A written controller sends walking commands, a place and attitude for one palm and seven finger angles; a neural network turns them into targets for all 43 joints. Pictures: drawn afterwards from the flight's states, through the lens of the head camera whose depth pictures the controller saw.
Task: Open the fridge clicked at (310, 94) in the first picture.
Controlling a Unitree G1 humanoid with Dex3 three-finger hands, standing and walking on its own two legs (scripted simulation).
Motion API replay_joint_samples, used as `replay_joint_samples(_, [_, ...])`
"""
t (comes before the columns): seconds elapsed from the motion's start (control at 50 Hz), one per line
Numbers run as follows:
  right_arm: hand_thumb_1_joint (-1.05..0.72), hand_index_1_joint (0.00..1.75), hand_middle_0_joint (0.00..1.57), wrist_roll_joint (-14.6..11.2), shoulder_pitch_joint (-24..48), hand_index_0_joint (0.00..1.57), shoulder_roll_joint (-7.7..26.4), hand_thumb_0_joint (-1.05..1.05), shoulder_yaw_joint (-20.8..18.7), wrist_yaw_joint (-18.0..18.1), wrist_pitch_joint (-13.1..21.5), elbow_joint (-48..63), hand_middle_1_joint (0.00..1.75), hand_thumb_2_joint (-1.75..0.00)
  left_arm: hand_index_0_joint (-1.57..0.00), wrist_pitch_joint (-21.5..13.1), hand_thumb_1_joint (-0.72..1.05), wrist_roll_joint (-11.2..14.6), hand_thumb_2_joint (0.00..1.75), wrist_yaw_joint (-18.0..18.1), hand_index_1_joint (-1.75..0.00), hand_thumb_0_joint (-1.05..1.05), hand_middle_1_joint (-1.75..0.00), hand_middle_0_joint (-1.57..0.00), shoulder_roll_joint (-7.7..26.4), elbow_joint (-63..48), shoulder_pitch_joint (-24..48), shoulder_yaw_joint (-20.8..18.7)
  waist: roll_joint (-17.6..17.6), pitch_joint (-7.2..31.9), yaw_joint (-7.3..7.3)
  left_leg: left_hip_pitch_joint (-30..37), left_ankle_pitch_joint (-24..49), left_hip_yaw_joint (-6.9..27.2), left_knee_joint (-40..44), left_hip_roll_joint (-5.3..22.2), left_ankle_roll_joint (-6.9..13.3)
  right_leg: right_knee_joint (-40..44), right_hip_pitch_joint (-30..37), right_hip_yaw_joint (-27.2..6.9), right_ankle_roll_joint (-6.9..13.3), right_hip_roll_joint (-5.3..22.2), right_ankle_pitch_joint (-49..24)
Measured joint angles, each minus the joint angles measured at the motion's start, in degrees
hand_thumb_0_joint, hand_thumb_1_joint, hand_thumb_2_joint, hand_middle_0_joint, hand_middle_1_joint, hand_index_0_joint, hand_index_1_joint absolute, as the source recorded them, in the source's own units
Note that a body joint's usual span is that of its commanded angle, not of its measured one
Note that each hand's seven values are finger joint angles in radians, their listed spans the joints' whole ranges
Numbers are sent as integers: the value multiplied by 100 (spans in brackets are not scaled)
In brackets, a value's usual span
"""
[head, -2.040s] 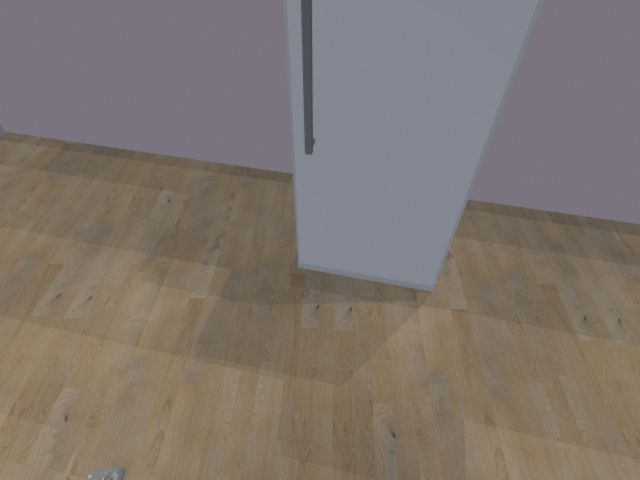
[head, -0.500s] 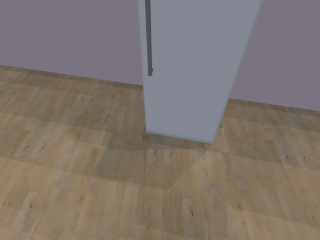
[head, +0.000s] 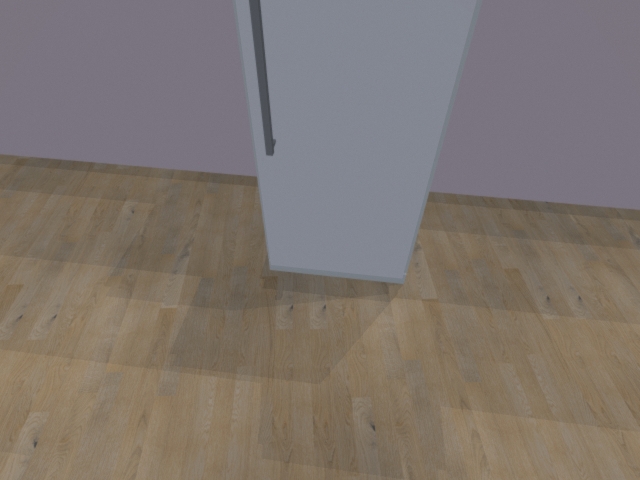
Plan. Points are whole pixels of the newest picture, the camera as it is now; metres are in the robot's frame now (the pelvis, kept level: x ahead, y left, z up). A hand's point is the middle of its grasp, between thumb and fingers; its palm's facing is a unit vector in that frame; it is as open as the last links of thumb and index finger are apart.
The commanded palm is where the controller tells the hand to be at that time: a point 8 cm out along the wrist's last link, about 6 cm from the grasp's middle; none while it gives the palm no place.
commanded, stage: take the last steps up to it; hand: left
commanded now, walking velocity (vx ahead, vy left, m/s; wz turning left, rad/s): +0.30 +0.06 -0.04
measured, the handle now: (263, 62) +0.94 +0.19 +0.11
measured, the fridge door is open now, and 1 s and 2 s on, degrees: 0 0 0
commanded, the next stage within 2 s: come to a stop and stand still in 1.14 s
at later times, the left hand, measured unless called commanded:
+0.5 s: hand (219, 416) +0.25 +0.18 -0.17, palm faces -0.10 -0.98 -0.17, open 7.4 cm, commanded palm none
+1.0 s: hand (191, 387) +0.30 +0.25 -0.19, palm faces +0.04 -0.98 -0.17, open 7.3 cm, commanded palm none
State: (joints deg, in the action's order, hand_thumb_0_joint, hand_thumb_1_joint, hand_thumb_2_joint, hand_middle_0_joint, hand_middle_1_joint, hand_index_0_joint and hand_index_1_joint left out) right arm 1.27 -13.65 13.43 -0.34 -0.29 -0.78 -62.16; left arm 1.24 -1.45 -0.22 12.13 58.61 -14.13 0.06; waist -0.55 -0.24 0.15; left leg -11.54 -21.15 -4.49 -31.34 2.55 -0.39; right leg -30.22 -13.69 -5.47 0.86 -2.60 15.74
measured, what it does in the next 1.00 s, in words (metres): walks ahead: right foot, then left foot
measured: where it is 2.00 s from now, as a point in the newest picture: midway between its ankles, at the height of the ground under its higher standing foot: (310, 432)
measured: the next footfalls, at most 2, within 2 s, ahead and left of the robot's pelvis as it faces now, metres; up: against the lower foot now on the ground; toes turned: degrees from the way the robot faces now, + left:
right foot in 0.52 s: +0.28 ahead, -0.10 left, +0.00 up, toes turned -11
left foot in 0.90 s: +0.39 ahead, +0.15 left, +0.00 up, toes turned +8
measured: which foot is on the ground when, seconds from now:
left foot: down 0.00-0.54, up 0.56-0.88, down 0.90-1.00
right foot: down 0.00-0.14, up 0.16-0.50, down 0.52-0.90, up 0.92-1.00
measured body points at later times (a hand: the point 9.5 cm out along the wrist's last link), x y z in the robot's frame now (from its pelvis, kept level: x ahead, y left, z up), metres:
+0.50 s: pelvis +0.14 +0.02 -0.01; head +0.17 +0.01 +0.44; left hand +0.26 +0.23 -0.16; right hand -0.04 -0.15 -0.14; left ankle -0.02 +0.12 -0.73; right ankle +0.23 -0.10 -0.72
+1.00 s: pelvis +0.32 +0.06 -0.01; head +0.32 +0.08 +0.44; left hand +0.30 +0.30 -0.17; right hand +0.38 -0.19 -0.13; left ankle +0.35 +0.15 -0.74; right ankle +0.25 -0.07 -0.67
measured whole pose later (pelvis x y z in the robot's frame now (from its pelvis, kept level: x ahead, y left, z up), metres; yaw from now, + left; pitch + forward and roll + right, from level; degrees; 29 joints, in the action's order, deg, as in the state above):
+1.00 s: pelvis +0.32 +0.06 -0.01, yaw -2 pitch -1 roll -1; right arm 1.9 -13.5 10.3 -2.4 0.2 4.1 -57.1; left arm -0.3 -1.9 -0.3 12.0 62.9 -19.7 -4.1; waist 2.7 -0.9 1.1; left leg -17.1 -16.3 -9.6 -34.3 3.8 2.4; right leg -61.7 -21.3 4.1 1.7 3.7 24.8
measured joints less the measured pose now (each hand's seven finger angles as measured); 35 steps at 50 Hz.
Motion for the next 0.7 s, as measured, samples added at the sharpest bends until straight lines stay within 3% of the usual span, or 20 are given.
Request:
replay_joint_samples(0.12, [-91,30,20,-9,-624,20,-144,1,-62,11,110,-188,29,-89,-20,-109,90,23,89,2,-30,0,-30,-20,-258,94,-483,-115,27,99,-1,2,21,31,-247,-53,105,-171,63,-17,-65,28,267])
replay_joint_samples(0.16, [-91,30,20,2,-794,20,-223,1,-81,29,196,-202,29,-89,-20,-71,90,16,89,4,-30,0,-30,-20,-266,182,-639,-170,156,119,-4,126,-94,-109,-210,-143,181,-568,-51,-60,51,107,590])
replay_joint_samples(0.24, [-91,30,20,7,-1158,20,-383,1,-81,126,397,-192,29,-89,-20,0,91,-30,89,-6,-30,1,-30,-20,-268,362,-659,-241,161,43,-150,563,-126,-296,253,-168,273,-2405,-840,528,117,304,884])
replay_joint_samples(0.28, [-91,30,20,9,-1344,20,-498,1,-37,161,453,-266,29,-89,-20,-16,91,-34,89,-29,-30,1,-30,-20,-236,336,-521,-277,158,-31,-194,809,-31,-315,602,-182,286,-2777,-1183,755,86,447,693])
replay_joint_samples(0.38, [-91,30,20,12,-1684,20,-765,1,38,198,495,-539,29,-89,-20,-79,91,-20,90,-66,-30,1,-30,-20,-213,103,48,-312,109,-247,-222,1334,65,-335,1244,-201,235,-2226,-1658,1052,49,691,99])
replay_joint_samples(0.48, [-91,30,20,18,-1803,20,-888,1,24,183,454,-735,29,-89,-20,-178,91,-12,90,-61,-30,1,-30,-20,-275,-130,616,-305,35,-447,-314,1702,-287,-381,1219,-149,104,-1016,-1470,1248,183,593,-160])
replay_joint_samples(0.52, [-91,30,20,-10,-1870,21,-927,1,6,165,429,-792,29,-89,-20,-308,91,-33,90,-60,-30,1,-30,-20,-286,-229,736,-293,18,-461,-319,1620,-674,-335,607,-62,64,-509,-1086,1344,284,484,-360])
replay_joint_samples(0.56, [-91,30,20,-61,-1778,21,-948,1,-22,122,353,-815,29,-89,-20,-501,91,-34,90,-18,-30,0,-30,-20,-315,-284,807,-304,11,-494,-275,925,-942,-162,-1202,43,128,-711,-1017,1429,261,498,-481])
replay_joint_samples(0.6, [-91,30,20,-69,-1522,21,-886,1,-92,96,250,-727,29,-89,-20,-556,91,7,89,26,-30,0,-30,-20,-373,-280,758,-291,-32,-500,-243,51,-770,86,-3043,60,199,-799,-836,1509,253,482,-163])
replay_joint_samples(0.62, [-91,30,20,-49,-1363,21,-832,1,-129,86,214,-651,29,-89,-20,-550,91,11,89,55,-30,0,-30,-20,-403,-248,689,-281,-52,-469,-226,-341,-555,123,-3564,104,212,-698,-706,1533,239,463,-94])
replay_joint_samples(0.66, [-91,30,20,-3,-1015,20,-712,1,-188,72,172,-440,29,-89,-20,-550,92,37,89,148,-30,-1,-30,-20,-450,-171,499,-336,-78,-370,-205,-999,-176,132,-3863,242,174,-381,-447,1560,170,424,-132])
replay_joint_samples(0.7, [-91,30,20,24,-690,20,-618,1,-243,56,166,-194,29,-89,-20,-557,95,17,89,226,-30,-2,-30,-20,-363,-113,322,-420,-78,-244,-182,-1452,41,100,-3508,387,96,-75,-223,1578,146,400,-186])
